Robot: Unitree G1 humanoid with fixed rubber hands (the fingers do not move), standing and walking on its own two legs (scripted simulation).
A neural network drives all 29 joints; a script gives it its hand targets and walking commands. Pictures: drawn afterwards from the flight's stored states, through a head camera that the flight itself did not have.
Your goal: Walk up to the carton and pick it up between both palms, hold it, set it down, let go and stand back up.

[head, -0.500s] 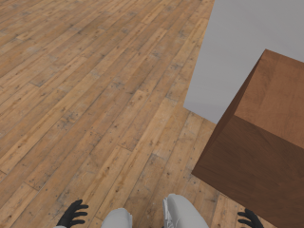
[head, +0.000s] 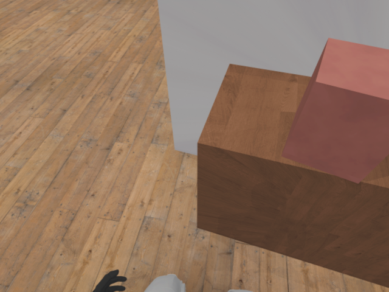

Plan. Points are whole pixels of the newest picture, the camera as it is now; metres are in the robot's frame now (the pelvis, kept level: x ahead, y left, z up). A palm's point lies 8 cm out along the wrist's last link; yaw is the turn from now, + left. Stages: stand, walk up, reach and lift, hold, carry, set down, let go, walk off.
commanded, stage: walk up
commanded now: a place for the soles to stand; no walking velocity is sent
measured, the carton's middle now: (343, 111) +0.53 -0.33 +0.06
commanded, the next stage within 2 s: none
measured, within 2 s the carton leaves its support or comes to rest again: neither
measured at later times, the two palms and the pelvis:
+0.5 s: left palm out of the picture +0.03 +0.14 -0.09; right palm out of the picture +0.02 -0.40 -0.12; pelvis +0.00 -0.11 +0.00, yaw -6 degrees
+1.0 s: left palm (135, 283) +0.15 +0.16 -0.10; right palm out of the picture +0.12 -0.34 -0.12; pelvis +0.05 -0.09 +0.00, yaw -6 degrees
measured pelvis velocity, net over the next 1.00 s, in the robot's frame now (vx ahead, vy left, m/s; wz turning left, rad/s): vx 0.05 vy -0.09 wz -0.11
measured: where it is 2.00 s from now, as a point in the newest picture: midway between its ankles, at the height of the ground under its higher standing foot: outside the picture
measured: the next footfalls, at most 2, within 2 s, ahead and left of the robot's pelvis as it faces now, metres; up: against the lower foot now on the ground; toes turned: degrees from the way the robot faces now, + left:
left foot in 0.04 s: +0.11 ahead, +0.09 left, +0.00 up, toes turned +3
right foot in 0.32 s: +0.08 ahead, -0.20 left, +0.00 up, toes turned -6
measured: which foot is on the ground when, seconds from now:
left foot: up 0.00-0.02, down 0.04-0.32, up 0.34-0.76, down 0.78-1.00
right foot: down 0.00-0.04, up 0.06-0.30, down 0.32-1.00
